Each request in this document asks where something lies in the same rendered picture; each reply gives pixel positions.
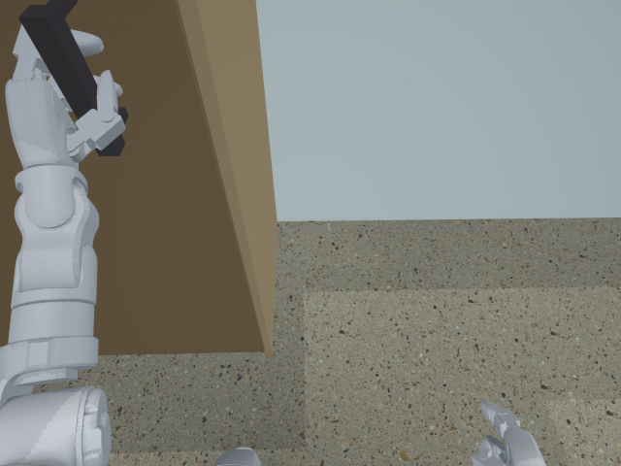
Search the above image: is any wardrobe door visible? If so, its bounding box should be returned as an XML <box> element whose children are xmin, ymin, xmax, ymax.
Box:
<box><xmin>0</xmin><ymin>0</ymin><xmax>265</xmax><ymax>355</ymax></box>

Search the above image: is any left robot upper arm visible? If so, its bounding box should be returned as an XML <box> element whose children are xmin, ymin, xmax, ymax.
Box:
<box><xmin>0</xmin><ymin>385</ymin><xmax>112</xmax><ymax>466</ymax></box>

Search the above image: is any robot left hand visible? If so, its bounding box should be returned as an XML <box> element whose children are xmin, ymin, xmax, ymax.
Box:
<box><xmin>5</xmin><ymin>24</ymin><xmax>125</xmax><ymax>170</ymax></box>

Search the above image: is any left robot forearm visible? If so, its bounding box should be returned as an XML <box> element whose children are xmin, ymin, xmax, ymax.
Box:
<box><xmin>0</xmin><ymin>164</ymin><xmax>99</xmax><ymax>410</ymax></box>

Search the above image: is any handle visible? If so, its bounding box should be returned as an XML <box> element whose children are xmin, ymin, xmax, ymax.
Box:
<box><xmin>18</xmin><ymin>0</ymin><xmax>129</xmax><ymax>156</ymax></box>

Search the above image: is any robot right hand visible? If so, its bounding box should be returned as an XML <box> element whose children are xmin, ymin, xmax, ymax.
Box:
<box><xmin>473</xmin><ymin>400</ymin><xmax>546</xmax><ymax>466</ymax></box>

